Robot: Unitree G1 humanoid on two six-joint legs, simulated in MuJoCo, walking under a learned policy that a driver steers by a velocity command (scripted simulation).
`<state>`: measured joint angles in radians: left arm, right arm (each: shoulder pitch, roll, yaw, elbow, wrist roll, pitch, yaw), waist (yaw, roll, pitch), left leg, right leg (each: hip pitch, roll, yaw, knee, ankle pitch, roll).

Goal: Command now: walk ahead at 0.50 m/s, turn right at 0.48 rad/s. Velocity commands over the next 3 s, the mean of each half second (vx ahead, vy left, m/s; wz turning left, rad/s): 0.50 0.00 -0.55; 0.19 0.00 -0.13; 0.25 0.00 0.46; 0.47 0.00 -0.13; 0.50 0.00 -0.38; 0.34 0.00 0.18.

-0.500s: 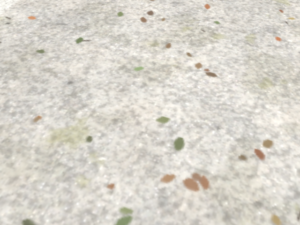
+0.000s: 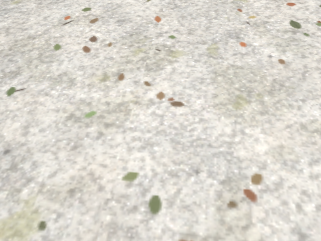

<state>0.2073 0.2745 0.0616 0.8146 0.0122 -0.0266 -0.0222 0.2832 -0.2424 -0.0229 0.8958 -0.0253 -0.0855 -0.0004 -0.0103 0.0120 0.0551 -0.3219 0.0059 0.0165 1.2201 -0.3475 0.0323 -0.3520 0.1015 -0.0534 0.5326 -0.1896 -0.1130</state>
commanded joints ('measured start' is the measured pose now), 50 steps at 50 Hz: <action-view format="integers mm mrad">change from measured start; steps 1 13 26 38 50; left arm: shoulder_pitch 87 241 138 -34 -84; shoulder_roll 109 163 89 33 75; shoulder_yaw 30 51 19 -26 -19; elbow -16 1 -68 -102 -80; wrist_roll -10 -4 31 18 4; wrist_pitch -9 -18 13 -5 49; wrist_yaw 13 20 -16 -14 83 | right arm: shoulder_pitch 3 -328 -23 70 123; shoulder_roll -105 -86 -110 -150 -82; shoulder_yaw -19 1 -25 -39 -56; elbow -92 -232 -156 -37 -25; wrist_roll -20 -4 -6 24 12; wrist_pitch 5 28 -1 1 153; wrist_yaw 4 22 -11 3 -17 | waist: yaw -7 99 10 5 -32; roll -2 -77 98 138 -97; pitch -45 -32 -44 -80 -170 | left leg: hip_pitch -245 -267 199 232 -62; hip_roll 84 27 243 176 -39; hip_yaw -72 -23 -262 37 -29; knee -37 -571 -1022 -865 2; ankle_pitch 35 320 178 910 -169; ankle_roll -26 -87 108 84 -81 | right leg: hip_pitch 205 264 -234 -10 120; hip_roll -283 -202 -132 -69 -389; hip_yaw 382 365 137 14 109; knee -291 -250 599 46 -176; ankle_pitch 282 361 -139 122 713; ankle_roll -179 -106 61 79 -159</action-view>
